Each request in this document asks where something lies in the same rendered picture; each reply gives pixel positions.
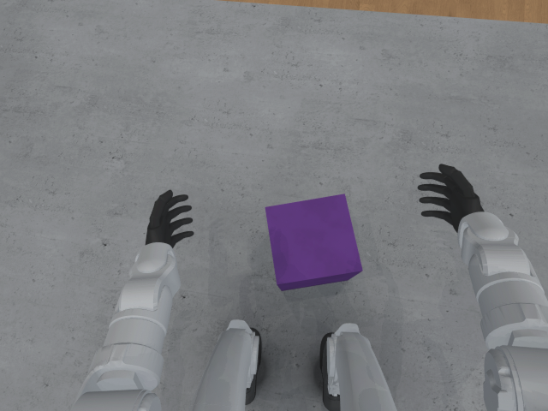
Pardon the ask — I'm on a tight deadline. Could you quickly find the robot right hand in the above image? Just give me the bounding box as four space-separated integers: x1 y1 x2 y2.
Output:
418 164 484 233

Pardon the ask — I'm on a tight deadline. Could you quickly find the robot right upper arm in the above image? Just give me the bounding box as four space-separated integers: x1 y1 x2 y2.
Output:
483 345 548 411

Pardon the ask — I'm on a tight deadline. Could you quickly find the robot left hand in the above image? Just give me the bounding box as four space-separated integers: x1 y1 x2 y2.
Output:
146 190 194 248

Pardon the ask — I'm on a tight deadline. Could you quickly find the robot left upper arm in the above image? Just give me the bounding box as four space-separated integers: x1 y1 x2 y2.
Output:
71 389 161 411

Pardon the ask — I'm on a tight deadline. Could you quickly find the robot left foot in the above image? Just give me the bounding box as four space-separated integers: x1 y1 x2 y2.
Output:
245 328 262 405

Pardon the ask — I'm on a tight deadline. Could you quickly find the robot left forearm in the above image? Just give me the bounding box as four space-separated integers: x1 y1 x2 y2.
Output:
69 242 181 411

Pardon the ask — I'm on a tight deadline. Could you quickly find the robot right forearm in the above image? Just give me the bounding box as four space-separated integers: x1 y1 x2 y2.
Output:
457 211 548 350

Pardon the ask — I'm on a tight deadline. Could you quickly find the carton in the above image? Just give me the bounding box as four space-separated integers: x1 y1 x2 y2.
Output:
265 194 363 291

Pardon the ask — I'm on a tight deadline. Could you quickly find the robot right shin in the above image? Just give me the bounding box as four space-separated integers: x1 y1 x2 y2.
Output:
328 323 371 395

